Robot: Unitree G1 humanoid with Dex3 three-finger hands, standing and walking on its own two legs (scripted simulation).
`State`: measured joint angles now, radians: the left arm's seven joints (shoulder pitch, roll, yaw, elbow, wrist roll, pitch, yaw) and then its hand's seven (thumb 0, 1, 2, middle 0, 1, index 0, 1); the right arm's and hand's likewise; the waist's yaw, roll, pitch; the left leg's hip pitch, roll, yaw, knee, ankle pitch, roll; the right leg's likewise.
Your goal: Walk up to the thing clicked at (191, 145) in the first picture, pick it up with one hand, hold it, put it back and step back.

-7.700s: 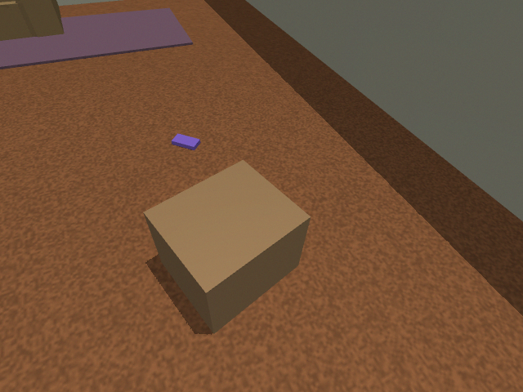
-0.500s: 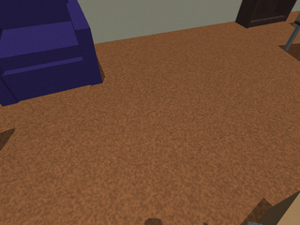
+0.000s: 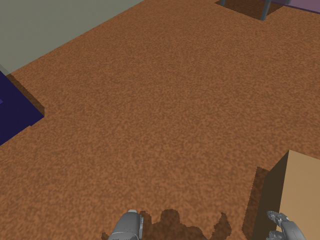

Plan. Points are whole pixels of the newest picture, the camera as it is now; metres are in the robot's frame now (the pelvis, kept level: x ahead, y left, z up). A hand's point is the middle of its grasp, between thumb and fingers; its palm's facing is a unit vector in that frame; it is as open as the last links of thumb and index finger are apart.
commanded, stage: walk up
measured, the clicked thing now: out of the picture +0.85 -1.32 -0.75
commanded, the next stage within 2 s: none
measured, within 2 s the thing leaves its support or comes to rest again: neither
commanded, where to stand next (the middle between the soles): -0.01 +0.04 m, yaw -46 degrees
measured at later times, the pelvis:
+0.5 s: pelvis +0.00 +0.12 -0.02, yaw -24 degrees
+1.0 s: pelvis -0.10 +0.07 +0.00, yaw -39 degrees
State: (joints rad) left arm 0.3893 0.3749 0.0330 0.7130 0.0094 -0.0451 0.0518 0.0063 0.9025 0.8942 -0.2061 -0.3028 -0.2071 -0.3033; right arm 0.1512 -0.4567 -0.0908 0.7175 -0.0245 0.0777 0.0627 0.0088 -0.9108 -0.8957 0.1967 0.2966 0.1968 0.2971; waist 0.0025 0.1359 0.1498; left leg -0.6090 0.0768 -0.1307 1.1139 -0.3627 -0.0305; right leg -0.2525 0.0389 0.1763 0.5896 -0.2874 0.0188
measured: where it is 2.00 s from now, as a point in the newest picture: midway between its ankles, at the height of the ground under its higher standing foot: outside the picture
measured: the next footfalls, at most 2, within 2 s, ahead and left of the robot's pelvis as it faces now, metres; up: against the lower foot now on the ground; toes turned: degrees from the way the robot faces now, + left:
left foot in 0.16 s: +0.16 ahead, +0.20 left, +0.00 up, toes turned -13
right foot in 0.68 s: -0.09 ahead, -0.03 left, +0.00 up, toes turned -33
